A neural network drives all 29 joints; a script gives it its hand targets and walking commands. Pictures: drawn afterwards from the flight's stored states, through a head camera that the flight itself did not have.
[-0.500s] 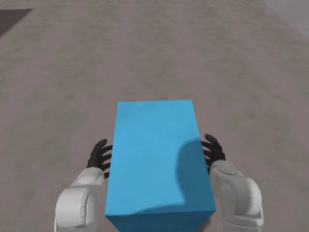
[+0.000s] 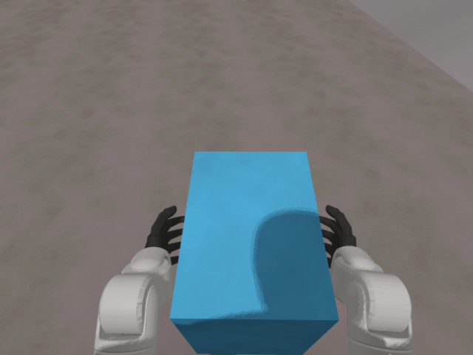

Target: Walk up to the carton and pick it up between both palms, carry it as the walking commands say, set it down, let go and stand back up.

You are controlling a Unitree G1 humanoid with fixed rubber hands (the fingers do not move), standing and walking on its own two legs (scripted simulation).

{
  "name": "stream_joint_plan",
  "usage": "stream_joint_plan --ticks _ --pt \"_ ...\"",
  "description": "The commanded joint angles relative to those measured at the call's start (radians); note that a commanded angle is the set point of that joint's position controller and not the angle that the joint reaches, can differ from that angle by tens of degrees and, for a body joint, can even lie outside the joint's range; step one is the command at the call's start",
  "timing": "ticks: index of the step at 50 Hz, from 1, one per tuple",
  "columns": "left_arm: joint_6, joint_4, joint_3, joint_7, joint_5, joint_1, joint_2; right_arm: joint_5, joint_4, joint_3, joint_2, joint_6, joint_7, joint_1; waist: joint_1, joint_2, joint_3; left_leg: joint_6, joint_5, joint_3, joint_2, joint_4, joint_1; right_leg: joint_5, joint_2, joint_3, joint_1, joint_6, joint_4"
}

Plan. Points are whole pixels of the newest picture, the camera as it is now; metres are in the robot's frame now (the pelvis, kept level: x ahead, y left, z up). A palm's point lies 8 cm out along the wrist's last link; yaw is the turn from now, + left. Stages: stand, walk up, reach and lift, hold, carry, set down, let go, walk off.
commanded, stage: carry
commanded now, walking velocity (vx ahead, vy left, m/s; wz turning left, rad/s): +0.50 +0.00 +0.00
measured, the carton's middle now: (249, 256) +0.29 -0.03 +0.03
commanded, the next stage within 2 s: none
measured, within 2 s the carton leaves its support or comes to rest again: neither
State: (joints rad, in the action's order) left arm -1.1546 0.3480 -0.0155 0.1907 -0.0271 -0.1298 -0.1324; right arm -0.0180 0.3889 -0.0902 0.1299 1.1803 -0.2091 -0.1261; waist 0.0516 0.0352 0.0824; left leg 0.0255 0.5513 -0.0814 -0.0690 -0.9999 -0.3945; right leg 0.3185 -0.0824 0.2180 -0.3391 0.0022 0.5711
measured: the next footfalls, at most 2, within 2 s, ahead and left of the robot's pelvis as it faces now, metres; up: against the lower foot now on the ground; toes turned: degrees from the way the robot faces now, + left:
left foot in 0.12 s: +0.20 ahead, +0.11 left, +0.00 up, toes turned +9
right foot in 0.44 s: +0.44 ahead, -0.13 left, +0.00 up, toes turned -10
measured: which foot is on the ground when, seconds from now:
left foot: up 0.00-0.10, down 0.12-0.46, up 0.48-0.70, down 0.72-1.00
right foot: down 0.00-0.16, up 0.18-0.42, down 0.44-0.78, up 0.80-1.00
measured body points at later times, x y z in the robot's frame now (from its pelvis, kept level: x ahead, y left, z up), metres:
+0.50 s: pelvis +0.36 -0.01 -0.01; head +0.39 -0.01 +0.44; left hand +0.65 +0.10 +0.06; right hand +0.62 -0.18 +0.06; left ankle +0.17 +0.11 -0.70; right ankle +0.41 -0.12 -0.73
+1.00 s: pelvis +0.73 +0.02 +0.01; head +0.78 +0.02 +0.45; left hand +1.01 +0.13 +0.06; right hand +1.00 -0.14 +0.06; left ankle +0.62 +0.09 -0.73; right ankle +0.77 -0.12 -0.69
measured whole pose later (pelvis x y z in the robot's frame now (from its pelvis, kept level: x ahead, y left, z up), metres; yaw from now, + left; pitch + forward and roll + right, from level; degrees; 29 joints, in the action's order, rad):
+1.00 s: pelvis +0.73 +0.02 +0.01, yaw -4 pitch +5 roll -2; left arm -1.15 0.43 0.01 0.21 0.00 -0.06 -0.13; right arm -0.03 0.39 -0.02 0.13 1.12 -0.19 -0.07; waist 0.01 0.02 0.00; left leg -0.04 0.40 -0.18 -0.03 -0.39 -0.08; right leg 0.32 -0.05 0.10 -0.54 -0.02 0.80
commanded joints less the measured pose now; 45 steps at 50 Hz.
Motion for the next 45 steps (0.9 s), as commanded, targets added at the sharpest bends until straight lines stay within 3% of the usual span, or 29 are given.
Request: stream_joint_plan --ticks 1,3,5,6,7,8,9,11,12,14,17,19,20,21,22,23,24,27,29,31,34,35,36,37,38,39,40,44,45 --pt "0.061 0.274 -0.499 -0.092 0.253 -0.466 -0.947 0.334 0.195 0.667 0.952 -0.056 0.181 -0.518 -0.092 -0.189 0.340 -0.008 -0.031 -0.013 -0.011 0.297 -0.288 -0.494 -0.301 -0.325 0.560 0.165 -0.191" --pt "0.062 0.278 -0.498 -0.101 0.270 -0.507 -0.929 0.305 0.156 0.646 0.964 -0.060 0.168 -0.513 -0.088 -0.259 0.335 -0.012 -0.211 -0.096 0.053 0.418 -0.101 -0.459 -0.242 -0.211 0.447 0.116 -0.202" --pt "0.056 0.267 -0.526 -0.115 0.295 -0.503 -0.927 0.275 0.195 0.620 0.937 -0.075 0.158 -0.499 -0.047 -0.166 0.339 -0.033 -0.446 -0.139 0.074 0.580 0.343 -0.348 -0.146 -0.057 0.147 0.023 -0.091" --pt "0.058 0.318 -0.560 -0.126 0.323 -0.558 -0.931 0.264 0.179 0.605 0.960 -0.086 0.147 -0.451 -0.021 -0.084 0.435 -0.087 -0.403 0.008 -0.038 0.577 0.595 -0.347 -0.073 -0.006 -0.023 -0.023 0.075" --pt "0.055 0.341 -0.573 -0.131 0.342 -0.597 -0.926 0.255 0.181 0.590 0.953 -0.092 0.140 -0.432 -0.002 0.071 0.498 -0.195 -0.267 0.350 -0.234 0.630 0.776 -0.232 0.002 -0.011 -0.216 -0.042 0.348" --pt "0.048 0.378 -0.622 -0.145 0.372 -0.633 -0.894 0.208 0.106 0.530 0.916 -0.093 0.128 -0.328 -0.006 0.293 0.452 -0.304 -0.487 0.591 -0.368 0.704 0.827 0.079 0.072 -0.076 -0.377 -0.038 0.515" --pt "0.041 0.362 -0.664 -0.158 0.397 -0.682 -0.905 0.188 0.066 0.521 0.940 -0.097 0.125 -0.292 0.000 0.298 0.431 -0.357 -0.718 0.582 -0.388 0.662 0.845 0.221 0.054 -0.167 -0.452 -0.019 0.627" --pt "0.033 0.276 -0.661 -0.166 0.396 -0.602 -0.933 0.193 0.115 0.544 0.929 -0.096 0.122 -0.349 -0.007 0.065 0.376 -0.272 -0.773 0.421 -0.378 0.620 0.787 0.192 -0.017 -0.215 -0.502 -0.007 0.643" --pt "0.042 0.280 -0.668 -0.180 0.417 -0.613 -0.975 0.191 0.157 0.538 0.946 -0.114 0.124 -0.372 -0.005 0.024 0.364 -0.234 -0.787 0.348 -0.332 0.646 0.753 0.166 -0.021 -0.196 -0.478 -0.012 0.518" --pt "0.066 0.288 -0.660 -0.179 0.411 -0.638 -1.007 0.229 0.232 0.567 0.970 -0.133 0.133 -0.471 -0.004 0.012 0.315 -0.202 -0.866 0.250 -0.284 0.660 0.758 0.124 0.006 -0.146 -0.477 -0.026 0.355" --pt "0.070 0.242 -0.592 -0.150 0.335 -0.496 -0.979 0.267 0.279 0.621 0.945 -0.128 0.139 -0.477 -0.008 0.112 0.312 -0.168 -0.918 0.112 -0.253 0.648 0.717 0.019 0.034 -0.087 -0.340 -0.019 0.035" --pt "0.082 0.249 -0.571 -0.135 0.306 -0.441 -0.971 0.298 0.283 0.652 0.961 -0.127 0.149 -0.463 -0.019 0.184 0.371 -0.109 -1.122 -0.016 -0.186 0.551 0.640 -0.124 0.117 -0.014 -0.088 0.000 -0.133" --pt "0.085 0.263 -0.555 -0.130 0.299 -0.477 -0.971 0.311 0.296 0.668 0.961 -0.125 0.154 -0.489 -0.036 0.139 0.411 -0.069 -1.196 -0.087 -0.156 0.423 0.525 -0.246 0.137 0.000 0.122 0.020 -0.205" --pt "0.084 0.277 -0.546 -0.117 0.281 -0.436 -0.946 0.312 0.276 0.664 0.934 -0.119 0.158 -0.482 -0.068 0.119 0.461 -0.011 -1.107 -0.150 -0.108 0.272 0.348 -0.316 0.077 -0.039 0.373 0.055 -0.189" --pt "0.081 0.281 -0.534 -0.109 0.267 -0.391 -0.916 0.316 0.258 0.669 0.911 -0.103 0.165 -0.458 -0.103 0.014 0.570 0.018 -0.915 -0.145 -0.046 0.072 0.078 -0.419 -0.105 -0.258 0.695 0.150 -0.077" --pt "0.076 0.261 -0.532 -0.096 0.246 -0.406 -0.908 0.322 0.270 0.678 0.895 -0.088 0.175 -0.483 -0.100 -0.211 0.568 0.034 -0.200 -0.094 0.066 -0.145 -0.205 -0.523 -0.293 -0.597 0.842 0.259 -0.142" --pt "0.064 0.205 -0.504 -0.084 0.203 -0.304 -0.899 0.348 0.246 0.729 0.903 -0.064 0.186 -0.483 -0.107 -0.242 0.560 0.013 0.046 -0.014 0.111 -0.288 -0.342 -0.837 -0.342 -0.669 0.909 0.341 -0.122" --pt "0.077 0.197 -0.454 -0.094 0.206 -0.287 -0.968 0.362 0.247 0.742 0.948 -0.070 0.192 -0.508 -0.093 -0.176 0.428 0.002 -0.074 0.077 -0.032 -0.173 -0.458 -0.811 -0.280 -0.441 0.811 0.196 -0.117" --pt "0.086 0.216 -0.481 -0.101 0.232 -0.353 -0.983 0.358 0.256 0.727 0.957 -0.081 0.194 -0.541 -0.102 -0.240 0.389 -0.004 -0.018 0.064 -0.019 0.016 -0.440 -0.774 -0.265 -0.420 0.774 0.178 -0.127" --pt "0.098 0.312 -0.517 -0.106 0.269 -0.451 -0.961 0.345 0.252 0.697 0.963 -0.098 0.184 -0.528 -0.094 -0.172 0.376 0.003 -0.072 0.011 -0.002 0.218 -0.306 -0.621 -0.277 -0.363 0.606 0.188 -0.193" --pt "0.104 0.387 -0.579 -0.125 0.319 -0.535 -0.944 0.297 0.235 0.657 0.965 -0.117 0.175 -0.473 -0.085 -0.189 0.364 -0.019 -0.330 -0.102 0.077 0.504 0.017 -0.568 -0.187 -0.167 0.394 0.092 -0.162" --pt "0.094 0.338 -0.577 -0.125 0.321 -0.484 -0.937 0.276 0.197 0.646 0.964 -0.114 0.165 -0.403 -0.052 -0.147 0.385 -0.030 -0.491 -0.154 0.100 0.612 0.247 -0.707 -0.134 -0.071 0.303 0.045 -0.029" --pt "0.083 0.344 -0.599 -0.127 0.317 -0.457 -0.904 0.243 0.193 0.612 0.924 -0.116 0.151 -0.313 -0.014 -0.074 0.480 -0.078 -0.538 -0.046 0.034 0.577 0.571 -0.644 -0.074 -0.031 0.083 -0.008 0.153" --pt "0.070 0.334 -0.619 -0.131 0.328 -0.480 -0.893 0.220 0.189 0.573 0.874 -0.114 0.143 -0.314 -0.002 0.180 0.549 -0.196 -0.521 0.349 -0.248 0.604 0.846 -0.288 0.009 -0.037 -0.214 -0.040 0.438" --pt "0.057 0.369 -0.660 -0.145 0.366 -0.530 -0.882 0.199 0.138 0.538 0.868 -0.112 0.135 -0.263 -0.021 0.331 0.483 -0.305 -0.778 0.614 -0.386 0.668 0.877 0.182 0.117 -0.124 -0.373 -0.035 0.612" --pt "0.056 0.382 -0.698 -0.160 0.404 -0.588 -0.895 0.192 0.140 0.530 0.898 -0.120 0.126 -0.258 -0.012 0.285 0.471 -0.332 -0.945 0.582 -0.375 0.621 0.864 0.209 0.093 -0.199 -0.415 -0.015 0.708" --pt "0.064 0.389 -0.727 -0.163 0.417 -0.596 -0.935 0.190 0.156 0.560 0.937 -0.125 0.126 -0.261 -0.010 0.128 0.386 -0.230 -1.219 0.425 -0.323 0.541 0.923 0.181 0.048 -0.178 -0.522 -0.003 0.683" --pt "0.063 0.267 -0.647 -0.173 0.375 -0.506 -0.966 0.222 0.219 0.580 0.923 -0.128 0.140 -0.403 -0.012 0.022 0.333 -0.224 -0.758 0.305 -0.300 0.687 0.696 0.112 -0.014 -0.206 -0.414 -0.030 0.375" --pt "0.075 0.274 -0.631 -0.173 0.369 -0.500 -0.982 0.243 0.264 0.604 0.941 -0.138 0.144 -0.439 -0.007 -0.010 0.334 -0.213 -0.806 0.270 -0.290 0.696 0.702 0.066 -0.008 -0.179 -0.402 -0.026 0.346"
